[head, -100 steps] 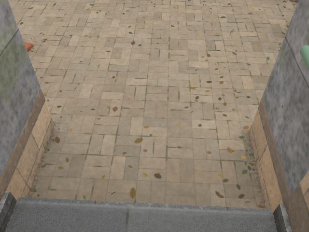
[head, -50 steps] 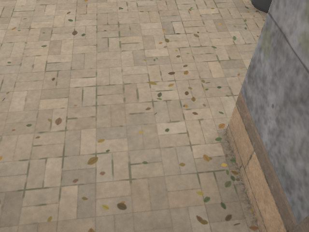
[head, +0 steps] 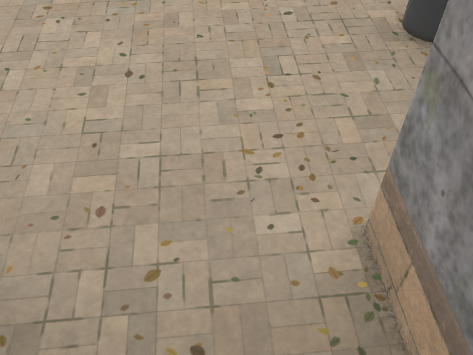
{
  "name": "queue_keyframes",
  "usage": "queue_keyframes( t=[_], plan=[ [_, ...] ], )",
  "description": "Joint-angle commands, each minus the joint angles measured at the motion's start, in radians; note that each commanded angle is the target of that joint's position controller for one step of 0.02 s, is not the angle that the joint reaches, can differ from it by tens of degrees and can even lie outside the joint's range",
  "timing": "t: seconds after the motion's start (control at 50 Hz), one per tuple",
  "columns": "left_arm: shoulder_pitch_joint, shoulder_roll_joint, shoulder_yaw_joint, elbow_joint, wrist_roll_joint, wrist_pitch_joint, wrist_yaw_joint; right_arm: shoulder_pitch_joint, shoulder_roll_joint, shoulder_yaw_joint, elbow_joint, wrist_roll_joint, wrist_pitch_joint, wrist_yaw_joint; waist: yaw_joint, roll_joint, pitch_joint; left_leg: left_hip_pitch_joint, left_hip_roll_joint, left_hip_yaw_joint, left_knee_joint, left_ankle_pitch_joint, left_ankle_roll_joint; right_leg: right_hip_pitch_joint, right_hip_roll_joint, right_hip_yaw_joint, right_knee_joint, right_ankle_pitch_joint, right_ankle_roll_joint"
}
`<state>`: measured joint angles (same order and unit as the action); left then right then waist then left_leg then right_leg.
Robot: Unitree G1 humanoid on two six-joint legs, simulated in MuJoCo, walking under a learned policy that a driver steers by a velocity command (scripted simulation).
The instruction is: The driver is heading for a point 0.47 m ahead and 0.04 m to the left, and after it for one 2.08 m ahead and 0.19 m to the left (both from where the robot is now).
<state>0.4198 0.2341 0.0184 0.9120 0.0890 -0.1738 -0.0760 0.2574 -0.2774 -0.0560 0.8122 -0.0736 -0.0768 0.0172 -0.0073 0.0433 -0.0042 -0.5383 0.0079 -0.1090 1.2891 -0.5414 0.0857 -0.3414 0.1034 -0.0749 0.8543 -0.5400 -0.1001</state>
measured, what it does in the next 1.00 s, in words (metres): goes down: left foot 0.17 m lower, then right foot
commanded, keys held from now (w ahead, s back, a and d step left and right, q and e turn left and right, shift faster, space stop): e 0.18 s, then no key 0.02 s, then q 0.44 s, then w+q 0.32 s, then q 0.04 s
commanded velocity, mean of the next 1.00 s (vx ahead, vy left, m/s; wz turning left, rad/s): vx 0.14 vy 0.00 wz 0.12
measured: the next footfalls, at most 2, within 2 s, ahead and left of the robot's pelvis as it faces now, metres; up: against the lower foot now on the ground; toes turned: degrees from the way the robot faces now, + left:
left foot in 0.28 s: +0.23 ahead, +0.07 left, -0.17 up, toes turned -10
right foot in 0.68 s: +0.28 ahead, -0.16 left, -0.17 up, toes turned +1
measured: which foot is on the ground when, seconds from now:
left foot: up 0.00-0.26, down 0.28-0.70, up 0.72-1.00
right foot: down 0.00-0.32, up 0.34-0.66, down 0.68-1.00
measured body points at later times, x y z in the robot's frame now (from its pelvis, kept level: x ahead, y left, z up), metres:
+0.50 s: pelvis +0.16 +0.00 -0.14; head +0.18 -0.01 +0.31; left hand +0.30 +0.20 -0.26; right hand +0.14 -0.25 -0.28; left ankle +0.19 +0.08 -0.86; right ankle +0.20 -0.15 -0.69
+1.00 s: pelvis +0.27 -0.08 -0.13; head +0.28 -0.09 +0.32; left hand +0.23 +0.16 -0.27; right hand +0.42 -0.29 -0.27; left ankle +0.35 +0.11 -0.76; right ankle +0.24 -0.16 -0.86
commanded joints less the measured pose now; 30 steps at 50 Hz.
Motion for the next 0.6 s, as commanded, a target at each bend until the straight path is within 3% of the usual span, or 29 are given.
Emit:
queue_keyframes(
  t=[0.02, 0.04, 0.06, 0.08, 0.1, 0.12, 0.14, 0.16, 0.18, 0.2, 0.22, 0.24, 0.26, 0.28, 0.3, 0.32, 0.34, 0.36, 0.38, 0.4, 0.42, 0.44, 0.46, 0.48, 0.5, 0.52, 0.54, 0.56, 0.6],
  plan=[
    [-0.063, -0.018, -0.031, -0.057, -0.004, 0.019, 0.024, -0.17, -0.08, 0.019, -0.148, -0.016, -0.015, -0.016, 0.006, 0.013, 0.012, -0.574, 0.062, -0.089, 0.09, 0.196, -0.077, 0.172, -0.341, 0.616, -0.25, 0.344, -0.257],
    [-0.095, -0.027, -0.041, -0.073, -0.006, 0.028, 0.038, -0.129, -0.059, 0.034, -0.148, -0.035, -0.001, -0.018, -0.022, -0.039, -0.004, -0.445, 0.061, -0.044, 0.072, 0.291, -0.079, 0.012, -0.271, 0.515, -0.214, 0.479, -0.22],
    [-0.127, -0.023, -0.047, -0.101, -0.012, 0.027, 0.058, -0.093, -0.05, 0.045, -0.145, -0.06, 0.006, -0.008, -0.032, -0.059, -0.027, -0.309, 0.051, 0.013, -0.032, 0.495, -0.089, -0.129, -0.162, 0.353, -0.184, 0.494, -0.165],
    [-0.09, -0.043, -0.06, -0.096, -0.023, 0.012, 0.089, -0.091, -0.031, 0.055, -0.127, -0.073, 0.005, 0.005, 0.001, -0.059, -0.025, -0.241, 0.074, 0.018, -0.163, 0.693, -0.109, -0.192, -0.112, 0.294, -0.144, 0.345, -0.122],
    [-0.055, -0.006, -0.058, -0.095, -0.029, 0.001, 0.111, -0.121, -0.037, 0.053, -0.155, -0.057, 0.002, -0.002, 0.018, -0.073, -0.021, -0.199, 0.061, 0.06, -0.202, 0.759, -0.135, -0.257, -0.089, 0.321, -0.113, 0.277, -0.127],
    [-0.039, 0.037, -0.046, -0.104, -0.042, -0.002, 0.124, -0.113, -0.06, 0.051, -0.141, -0.03, 0.001, 0.004, 0.047, -0.003, 0.002, -0.055, 0.056, 0.088, -0.463, 0.963, -0.148, -0.362, -0.038, 0.235, -0.051, 0.119, -0.081],
    [-0.036, 0.088, -0.04, -0.095, -0.035, 0.002, 0.108, -0.114, -0.024, 0.055, -0.151, -0.029, 0.01, 0.008, 0.02, -0.022, 0.023, 0.187, 0.043, 0.12, -0.566, 0.984, -0.139, -0.542, -0.031, 0.248, -0.057, 0.026, -0.071],
    [-0.051, 0.161, -0.019, -0.11, -0.01, 0.009, 0.07, -0.07, -0.028, 0.05, -0.147, -0.009, 0.016, 0.024, -0.006, -0.04, 0.044, 0.379, -0.001, 0.151, -0.519, 0.959, -0.147, -0.681, -0.041, 0.275, -0.069, -0.02, -0.084],
    [-0.066, 0.17, -0.012, -0.127, -0.01, 0.011, 0.04, -0.032, -0.031, 0.045, -0.161, -0.02, 0.02, 0.027, -0.032, -0.097, 0.063, 0.425, -0.016, 0.147, -0.493, 0.819, -0.152, -0.692, -0.064, 0.343, -0.045, -0.005, -0.113],
    [-0.041, 0.143, -0.016, -0.14, -0.025, 0.008, 0.024, -0.023, -0.05, 0.044, -0.158, -0.032, 0.018, 0.019, -0.028, -0.092, 0.08, 0.382, -0.007, 0.125, -0.55, 0.724, -0.152, -0.596, -0.094, 0.414, 0.011, 0.035, -0.119],
    [0.024, 0.088, -0.025, -0.125, -0.035, 0.011, 0.023, -0.083, -0.076, 0.041, -0.149, -0.021, 0.02, 0.016, 0.035, -0.088, 0.099, 0.234, 0.0, 0.096, -0.702, 0.695, -0.148, -0.395, -0.109, 0.463, 0.076, 0.073, -0.119],
    [0.071, 0.074, -0.025, -0.114, -0.073, 0.026, 0.032, -0.149, -0.084, 0.045, -0.139, -0.008, 0.027, 0.021, 0.101, -0.097, 0.118, 0.025, 0.028, 0.056, -0.952, 0.677, -0.124, -0.102, -0.124, 0.522, 0.153, 0.185, -0.106],
    [0.075, 0.08, -0.027, -0.111, -0.098, 0.048, 0.034, -0.139, -0.069, 0.047, -0.097, 0.007, 0.022, 0.029, 0.129, -0.061, 0.099, 0.012, 0.052, 0.055, -1.134, 0.766, -0.094, 0.041, -0.121, 0.556, 0.23, 0.285, -0.098],
    [0.053, 0.105, -0.034, -0.111, -0.1, 0.074, 0.015, -0.036, -0.034, 0.049, -0.046, 0.012, 0.016, 0.037, 0.073, -0.046, 0.036, 0.238, 0.075, 0.097, -1.193, 0.965, -0.051, -0.024, -0.112, 0.558, 0.334, 0.403, -0.087],
    [-0.016, 0.132, -0.039, -0.114, -0.054, 0.092, -0.039, 0.255, -0.056, 0.028, 0.043, -0.003, 0.012, 0.036, -0.089, -0.034, -0.056, 0.655, 0.133, 0.089, -1.02, 1.092, 0.022, -0.284, -0.087, 0.485, 0.564, 0.553, -0.013],
    [0.19, 0.003, -0.048, -0.108, -0.05, 0.091, -0.075, 0.429, -0.127, 0.006, 0.082, 0.04, 0.013, 0.053, -0.017, 0.305, -0.421, 1.252, 0.303, -0.102, -0.663, 1.65, 0.297, -0.603, 0.001, 0.249, 1.057, 0.034, 0.152],
    [0.127, 0.079, -0.031, -0.164, -0.056, 0.123, -0.064, 0.273, -0.123, -0.015, -0.002, -0.003, 0.019, 0.063, -0.092, 0.154, -0.382, 1.23, 0.383, -0.298, -0.637, 1.66, 0.412, -0.895, 0.045, 0.16, 1.255, -0.39, 0.188],
    [0.026, 0.07, -0.037, -0.222, -0.06, 0.154, -0.032, 0.146, -0.176, -0.042, -0.022, -0.039, 0.015, 0.049, -0.09, 0.046, -0.27, 1.071, 0.455, -0.407, -0.732, 1.287, 0.382, -1.017, -0.026, 0.189, 1.269, -0.276, 0.179],
    [-0.049, 0.08, -0.034, -0.244, -0.045, 0.167, -0.007, 0.073, -0.121, -0.009, -0.03, -0.037, 0.01, 0.046, -0.05, -0.099, -0.147, 0.8, 0.434, -0.409, -0.772, 1.057, 0.332, -1.024, -0.07, 0.225, 1.219, -0.129, 0.176],
    [-0.012, 0.053, -0.043, -0.235, -0.035, 0.183, 0.007, -0.01, -0.04, 0.03, -0.035, -0.004, 0.0, 0.046, 0.03, -0.132, -0.096, 0.496, 0.364, -0.311, -0.796, 1.044, 0.303, -0.847, -0.127, 0.235, 1.095, 0.026, 0.177],
    [0.048, 0.001, -0.064, -0.224, 0.014, 0.194, 0.012, 0.022, 0.016, 0.052, -0.008, 0.012, -0.016, 0.013, 0.064, -0.091, -0.017, 0.242, 0.236, -0.182, -0.84, 0.938, 0.263, -0.725, -0.163, 0.191, 0.889, 0.292, 0.179],
    [0.082, -0.041, -0.076, -0.216, 0.032, 0.196, 0.003, 0.055, 0.04, 0.062, 0.016, 0.031, -0.026, 0.0, 0.084, 0.015, 0.018, 0.052, 0.136, -0.147, -0.838, 0.835, 0.236, -0.604, -0.172, 0.126, 0.888, 0.391, 0.181],
    [0.046, -0.032, -0.082, -0.25, 0.022, 0.19, -0.009, 0.081, 0.024, 0.063, 0.023, 0.02, -0.035, -0.008, 0.074, 0.014, -0.016, 0.016, 0.117, -0.174, -0.823, 0.73, 0.224, -0.601, -0.175, 0.092, 0.91, 0.407, 0.188],
    [0.055, 0.005, -0.075, -0.223, 0.015, 0.191, -0.028, 0.046, -0.023, 0.059, -0.004, 0.015, -0.044, -0.013, 0.05, -0.096, -0.045, -0.058, 0.082, -0.135, -0.836, 0.461, 0.206, -0.526, -0.193, 0.095, 0.68, 0.587, 0.201],
    [-0.012, 0.008, -0.071, -0.249, 0.013, 0.187, -0.032, 0.028, -0.082, 0.049, -0.024, 0.011, -0.052, -0.015, 0.047, -0.077, 0.008, -0.188, 0.04, -0.112, -0.894, 0.28, 0.188, -0.374, -0.2, 0.055, 0.456, 0.587, 0.204],
    [-0.114, 0.016, -0.071, -0.292, 0.012, 0.188, -0.027, 0.046, -0.124, 0.036, -0.022, 0.02, -0.061, -0.026, 0.013, -0.018, 0.005, -0.22, 0.045, -0.173, -0.917, 0.147, 0.199, -0.295, -0.186, 0.031, 0.363, 0.517, 0.209],
    [-0.156, -0.001, -0.074, -0.303, 0.021, 0.18, -0.021, 0.039, -0.154, 0.029, -0.018, 0.021, -0.062, -0.022, 0.018, 0.041, -0.012, -0.233, 0.051, -0.201, -0.903, 0.153, 0.202, -0.207, -0.169, 0.02, 0.382, 0.472, 0.197],
    [-0.181, 0.018, -0.066, -0.315, 0.012, 0.174, -0.003, 0.048, -0.171, 0.026, -0.023, 0.018, -0.059, -0.016, 0.012, 0.032, -0.012, -0.153, 0.1, -0.258, -0.915, 0.18, 0.224, -0.206, -0.154, 0.034, 0.291, 0.389, 0.19],
    [-0.268, 0.071, -0.048, -0.341, -0.003, 0.177, 0.036, 0.094, -0.164, 0.016, -0.044, 0.036, -0.056, -0.019, -0.068, 0.076, -0.037, 0.171, 0.187, -0.404, -0.867, 0.436, 0.271, -0.336, -0.108, 0.075, 0.066, 0.246, 0.184]
  ],
)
